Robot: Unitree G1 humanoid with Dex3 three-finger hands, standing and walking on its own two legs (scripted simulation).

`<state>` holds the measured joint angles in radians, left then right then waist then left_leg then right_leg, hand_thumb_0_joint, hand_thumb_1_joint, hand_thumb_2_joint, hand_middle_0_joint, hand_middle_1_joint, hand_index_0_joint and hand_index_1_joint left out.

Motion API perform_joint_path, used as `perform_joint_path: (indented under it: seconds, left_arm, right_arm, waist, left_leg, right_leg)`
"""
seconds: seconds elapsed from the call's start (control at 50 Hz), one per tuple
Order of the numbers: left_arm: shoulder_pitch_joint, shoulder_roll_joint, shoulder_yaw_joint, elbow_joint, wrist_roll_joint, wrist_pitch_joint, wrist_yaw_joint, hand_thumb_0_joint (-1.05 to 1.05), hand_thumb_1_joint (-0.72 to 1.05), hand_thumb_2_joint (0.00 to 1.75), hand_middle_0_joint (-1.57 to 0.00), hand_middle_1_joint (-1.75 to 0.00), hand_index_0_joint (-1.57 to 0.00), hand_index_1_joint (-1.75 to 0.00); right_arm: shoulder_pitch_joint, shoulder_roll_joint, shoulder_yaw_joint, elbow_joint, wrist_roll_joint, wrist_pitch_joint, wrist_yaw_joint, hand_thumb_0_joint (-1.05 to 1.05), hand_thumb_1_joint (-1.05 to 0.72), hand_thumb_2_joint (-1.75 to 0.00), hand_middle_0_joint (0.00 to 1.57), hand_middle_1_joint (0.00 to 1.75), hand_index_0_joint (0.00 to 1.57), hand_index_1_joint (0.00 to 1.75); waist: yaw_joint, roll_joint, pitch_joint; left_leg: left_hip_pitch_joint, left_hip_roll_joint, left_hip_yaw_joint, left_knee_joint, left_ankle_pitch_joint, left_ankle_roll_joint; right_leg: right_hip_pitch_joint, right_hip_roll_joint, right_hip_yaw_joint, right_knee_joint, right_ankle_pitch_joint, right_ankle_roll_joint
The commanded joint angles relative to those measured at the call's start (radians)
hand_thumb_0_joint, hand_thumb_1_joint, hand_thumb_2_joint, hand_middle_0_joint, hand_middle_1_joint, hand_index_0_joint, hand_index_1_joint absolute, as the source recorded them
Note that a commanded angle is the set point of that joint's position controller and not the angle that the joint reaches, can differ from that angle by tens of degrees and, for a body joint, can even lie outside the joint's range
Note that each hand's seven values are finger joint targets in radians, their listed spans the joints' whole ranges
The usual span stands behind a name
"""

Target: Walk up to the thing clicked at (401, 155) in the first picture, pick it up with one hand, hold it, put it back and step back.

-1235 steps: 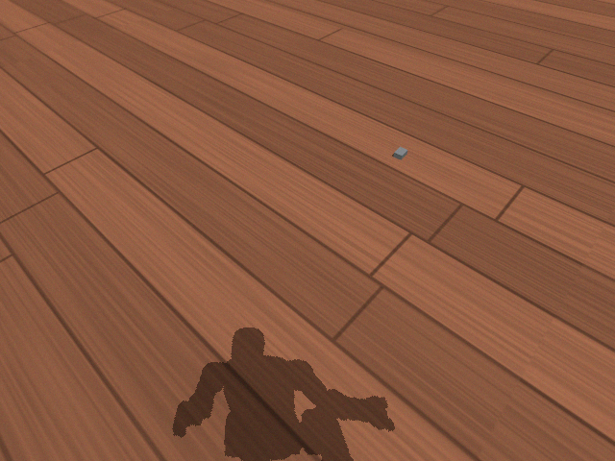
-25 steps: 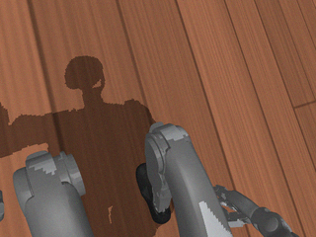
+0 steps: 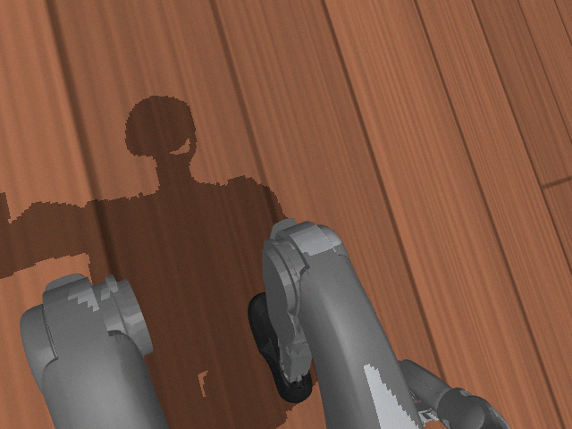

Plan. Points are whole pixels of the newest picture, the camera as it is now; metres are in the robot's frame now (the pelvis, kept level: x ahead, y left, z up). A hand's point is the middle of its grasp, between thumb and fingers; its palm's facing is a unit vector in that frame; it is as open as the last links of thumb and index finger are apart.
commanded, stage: close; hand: left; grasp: from above
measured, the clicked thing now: out of the picture +0.37 +0.34 -0.28
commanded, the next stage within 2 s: settle in 1.56 s
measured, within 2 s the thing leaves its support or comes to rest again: neither
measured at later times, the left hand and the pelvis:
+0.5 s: hand out of the picture +0.37 +0.33 -0.24, palm faces -0.42 -0.16 -0.90, open 8.3 cm; pelvis +0.00 +0.00 +0.00, yaw +0 degrees
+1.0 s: hand out of the picture +0.37 +0.33 -0.24, palm faces -0.43 -0.16 -0.89, open 7.1 cm; pelvis +0.00 +0.00 +0.00, yaw +0 degrees
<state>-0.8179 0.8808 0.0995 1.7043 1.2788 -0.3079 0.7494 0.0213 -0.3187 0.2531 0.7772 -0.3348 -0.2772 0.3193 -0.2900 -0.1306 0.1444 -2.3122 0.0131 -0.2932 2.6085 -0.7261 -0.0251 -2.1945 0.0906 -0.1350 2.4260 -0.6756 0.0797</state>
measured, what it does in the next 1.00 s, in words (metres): stands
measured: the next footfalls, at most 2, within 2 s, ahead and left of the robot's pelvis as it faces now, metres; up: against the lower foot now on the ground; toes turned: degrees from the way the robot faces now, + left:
none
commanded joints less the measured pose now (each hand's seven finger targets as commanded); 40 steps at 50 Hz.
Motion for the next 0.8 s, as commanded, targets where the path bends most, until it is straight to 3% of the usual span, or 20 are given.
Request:
perform_joint_path:
  seconds: [0.0,0.04,0.22,0.34,0.36,0.4,0.42,0.52,0.58,0.64,0.68,0.72,0.74,0.76,0.78]
  left_arm:
    - [-0.177,0.201,0.014,-0.072,-0.014,0.009,0.039,0.00,0.34,0.31,-0.72,-0.36,-0.74,-0.34]
    - [-0.179,0.223,0.024,-0.069,-0.010,0.013,0.044,0.00,0.35,0.30,-0.74,-0.33,-0.76,-0.31]
    - [-0.200,0.213,0.022,-0.077,-0.006,0.033,0.036,0.00,0.43,0.23,-0.81,-0.26,-0.82,-0.24]
    - [-0.198,0.223,0.021,-0.068,0.002,0.043,0.027,0.00,0.49,0.19,-0.87,-0.20,-0.89,-0.19]
    - [-0.196,0.236,0.037,-0.071,0.001,0.043,0.029,0.00,0.49,0.20,-0.87,-0.19,-0.88,-0.18]
    - [-0.206,0.193,0.010,-0.079,0.004,0.045,0.024,0.00,0.52,0.16,-0.88,-0.19,-0.90,-0.17]
    - [-0.197,0.211,0.032,-0.057,0.003,0.046,0.027,0.00,0.52,0.17,-0.88,-0.19,-0.90,-0.18]
    - [-0.202,0.200,0.020,-0.065,0.007,0.042,0.021,0.00,0.56,0.13,-0.91,-0.15,-0.93,-0.13]
    - [-0.199,0.229,0.045,-0.055,0.006,0.036,0.026,0.00,0.57,0.12,-0.93,-0.14,-0.95,-0.13]
    - [-0.210,0.238,0.037,-0.065,0.008,0.037,0.026,0.00,0.59,0.12,-0.95,-0.13,-0.96,-0.11]
    - [-0.217,0.203,0.024,-0.063,-0.003,0.040,0.019,0.00,0.60,0.10,-0.95,-0.11,-0.97,-0.10]
    - [-0.217,0.225,0.029,-0.078,-0.005,0.034,0.019,0.00,0.61,0.09,-0.97,-0.08,-0.98,-0.07]
    - [-0.225,0.198,0.009,-0.074,-0.004,0.033,0.013,0.00,0.62,0.09,-0.97,-0.09,-0.99,-0.08]
    - [-0.201,0.238,0.047,-0.049,-0.008,0.035,0.018,0.00,0.62,0.09,-0.97,-0.11,-0.99,-0.09]
    - [-0.206,0.234,0.042,-0.061,-0.001,0.034,0.015,0.00,0.62,0.08,-0.98,-0.08,-1.00,-0.07]
  right_arm:
    - [0.121,-0.344,-0.104,-0.012,0.006,-0.009,-0.013,0.00,-0.88,-0.89,0.20,0.30,0.20,0.30]
    - [0.122,-0.353,-0.113,-0.002,0.010,-0.009,-0.016,0.00,-0.88,-0.89,0.20,0.30,0.20,0.30]
    - [0.114,-0.359,-0.128,-0.003,0.011,-0.019,-0.006,0.00,-0.88,-0.89,0.20,0.30,0.20,0.30]
    - [0.110,-0.363,-0.140,-0.010,0.014,-0.017,-0.009,0.00,-0.88,-0.89,0.20,0.30,0.20,0.30]
    - [0.110,-0.365,-0.146,-0.005,0.021,-0.014,-0.013,0.00,-0.88,-0.89,0.20,0.30,0.20,0.30]
    - [0.108,-0.361,-0.148,-0.008,0.016,-0.018,-0.008,0.00,-0.88,-0.89,0.20,0.30,0.20,0.30]
    - [0.113,-0.360,-0.143,-0.012,0.013,-0.017,-0.005,0.00,-0.88,-0.89,0.20,0.30,0.20,0.30]
    - [0.113,-0.358,-0.143,-0.010,0.017,-0.019,-0.001,0.00,-0.88,-0.89,0.20,0.30,0.20,0.30]
    - [0.121,-0.353,-0.130,-0.007,0.013,-0.020,0.004,0.00,-0.88,-0.89,0.20,0.30,0.20,0.30]
    - [0.114,-0.360,-0.142,-0.009,0.018,-0.016,-0.005,0.00,-0.88,-0.89,0.20,0.30,0.20,0.30]
    - [0.127,-0.361,-0.142,-0.016,0.015,-0.023,-0.003,0.00,-0.88,-0.89,0.20,0.30,0.20,0.30]
    - [0.122,-0.368,-0.148,-0.009,0.022,-0.022,-0.008,0.00,-0.88,-0.89,0.20,0.30,0.20,0.30]
    - [0.121,-0.361,-0.141,-0.027,0.022,-0.026,-0.004,0.00,-0.88,-0.89,0.20,0.30,0.20,0.30]
    - [0.136,-0.362,-0.141,-0.009,0.016,-0.019,-0.009,0.00,-0.88,-0.90,0.20,0.30,0.20,0.30]
    - [0.142,-0.359,-0.141,-0.016,0.019,-0.019,-0.006,0.00,-0.88,-0.90,0.20,0.30,0.20,0.30]
  waist:
    - [-0.036,0.404,-0.578]
    - [-0.034,0.418,-0.572]
    - [-0.032,0.436,-0.572]
    - [-0.036,0.418,-0.550]
    - [-0.026,0.416,-0.561]
    - [-0.031,0.438,-0.574]
    - [-0.029,0.425,-0.571]
    - [-0.034,0.418,-0.581]
    - [-0.031,0.419,-0.581]
    - [-0.033,0.406,-0.571]
    - [-0.041,0.407,-0.575]
    - [-0.034,0.416,-0.575]
    - [-0.036,0.424,-0.575]
    - [-0.034,0.421,-0.582]
    - [-0.030,0.406,-0.585]
  left_leg:
    - [0.414,0.021,0.134,-0.283,0.151,0.029]
    - [0.421,0.022,0.129,-0.299,0.139,0.024]
    - [0.427,0.016,0.135,-0.290,0.165,0.024]
    - [0.412,0.015,0.141,-0.300,0.114,0.028]
    - [0.412,0.018,0.137,-0.313,0.116,0.026]
    - [0.431,0.015,0.134,-0.316,0.133,0.024]
    - [0.430,0.017,0.128,-0.310,0.140,0.024]
    - [0.432,0.014,0.131,-0.295,0.161,0.025]
    - [0.435,0.016,0.126,-0.298,0.172,0.026]
    - [0.413,0.015,0.142,-0.295,0.130,0.030]
    - [0.419,0.011,0.146,-0.294,0.134,0.030]
    - [0.423,0.014,0.131,-0.312,0.123,0.027]
    - [0.426,0.012,0.134,-0.304,0.135,0.027]
    - [0.427,0.017,0.139,-0.311,0.132,0.026]
    - [0.412,0.014,0.141,-0.294,0.141,0.029]
  right_leg:
    - [0.272,0.021,-0.140,-0.208,0.185,-0.093]
    - [0.273,0.018,-0.142,-0.209,0.170,-0.095]
    - [0.250,0.011,-0.139,-0.193,0.193,-0.093]
    - [0.241,0.009,-0.128,-0.212,0.150,-0.095]
    - [0.250,0.013,-0.125,-0.218,0.148,-0.098]
    - [0.239,0.010,-0.132,-0.205,0.158,-0.097]
    - [0.233,0.009,-0.138,-0.198,0.174,-0.095]
    - [0.238,0.006,-0.132,-0.188,0.194,-0.093]
    - [0.242,0.009,-0.139,-0.188,0.197,-0.092]
    - [0.254,0.009,-0.121,-0.215,0.159,-0.095]
    - [0.243,0.005,-0.127,-0.208,0.163,-0.093]
    - [0.238,0.005,-0.132,-0.208,0.150,-0.095]
    - [0.232,0.003,-0.132,-0.203,0.163,-0.094]
    - [0.265,0.010,-0.125,-0.212,0.164,-0.096]
    - [0.254,0.006,-0.125,-0.203,0.172,-0.094]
